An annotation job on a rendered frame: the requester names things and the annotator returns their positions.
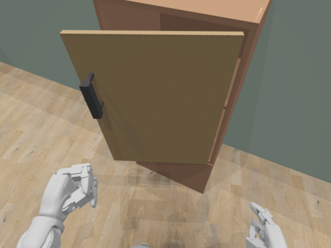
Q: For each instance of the cupboard door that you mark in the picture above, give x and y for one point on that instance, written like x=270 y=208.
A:
x=163 y=91

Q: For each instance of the left robot hand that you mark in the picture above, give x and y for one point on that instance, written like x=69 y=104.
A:
x=56 y=202

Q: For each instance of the robot left forearm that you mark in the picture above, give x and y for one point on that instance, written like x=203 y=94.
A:
x=44 y=232

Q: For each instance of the right robot hand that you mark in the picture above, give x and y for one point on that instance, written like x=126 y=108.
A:
x=270 y=234

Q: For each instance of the handle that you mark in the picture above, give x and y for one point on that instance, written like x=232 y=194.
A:
x=90 y=97

